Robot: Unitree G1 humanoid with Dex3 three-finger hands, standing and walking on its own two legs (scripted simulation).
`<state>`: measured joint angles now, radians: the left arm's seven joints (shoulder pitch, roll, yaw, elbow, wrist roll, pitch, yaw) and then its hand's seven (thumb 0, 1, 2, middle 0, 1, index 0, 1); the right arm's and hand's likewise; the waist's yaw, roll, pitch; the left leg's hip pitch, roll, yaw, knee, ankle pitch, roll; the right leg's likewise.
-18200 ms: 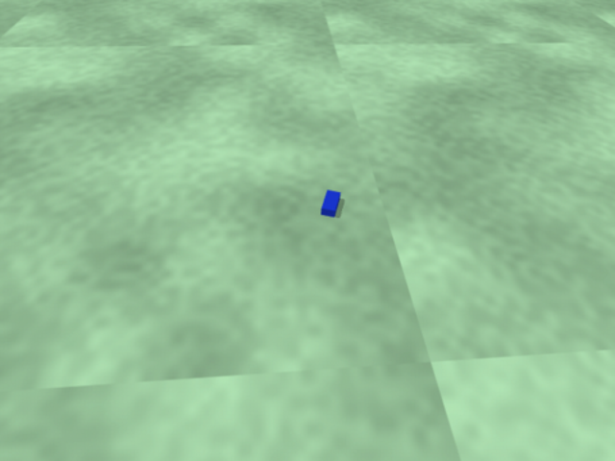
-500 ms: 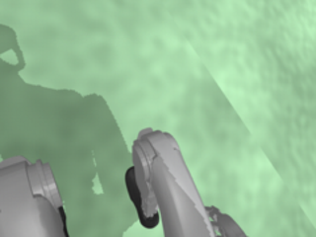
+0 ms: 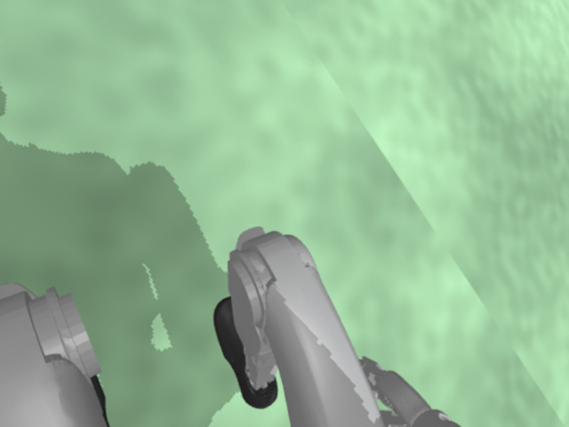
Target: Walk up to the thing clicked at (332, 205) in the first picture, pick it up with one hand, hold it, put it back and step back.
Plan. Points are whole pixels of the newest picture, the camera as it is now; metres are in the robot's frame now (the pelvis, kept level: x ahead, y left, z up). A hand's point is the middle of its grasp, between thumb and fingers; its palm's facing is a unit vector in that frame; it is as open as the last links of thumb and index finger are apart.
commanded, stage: rest palm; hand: left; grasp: from above
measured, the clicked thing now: out of the picture +0.45 +0.36 -0.28
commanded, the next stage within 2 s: close in 0.72 s
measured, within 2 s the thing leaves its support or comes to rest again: neither
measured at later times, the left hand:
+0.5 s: hand out of the picture +0.43 +0.35 -0.24, palm faces -0.42 -0.15 -0.89, open 14.4 cm
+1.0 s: hand out of the picture +0.43 +0.36 -0.24, palm faces -0.41 -0.16 -0.90, open 13.5 cm
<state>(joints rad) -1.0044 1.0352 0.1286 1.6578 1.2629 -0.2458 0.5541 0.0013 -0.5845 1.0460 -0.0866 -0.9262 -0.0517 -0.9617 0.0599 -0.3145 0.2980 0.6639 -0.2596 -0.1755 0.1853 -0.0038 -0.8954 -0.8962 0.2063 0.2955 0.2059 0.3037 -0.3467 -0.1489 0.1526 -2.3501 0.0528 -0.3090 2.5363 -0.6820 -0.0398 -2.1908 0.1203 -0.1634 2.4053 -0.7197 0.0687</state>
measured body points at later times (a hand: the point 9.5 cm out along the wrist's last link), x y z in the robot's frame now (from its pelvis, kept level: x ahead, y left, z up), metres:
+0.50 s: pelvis +0.00 +0.00 +0.00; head +0.26 +0.14 +0.33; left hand +0.45 +0.36 -0.19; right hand +0.07 -0.25 -0.06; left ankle +0.07 +0.14 -0.27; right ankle +0.10 -0.12 -0.27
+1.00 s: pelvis +0.00 +0.00 +0.00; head +0.26 +0.14 +0.33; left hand +0.45 +0.36 -0.19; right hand +0.07 -0.25 -0.06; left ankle +0.07 +0.14 -0.27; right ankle +0.10 -0.12 -0.27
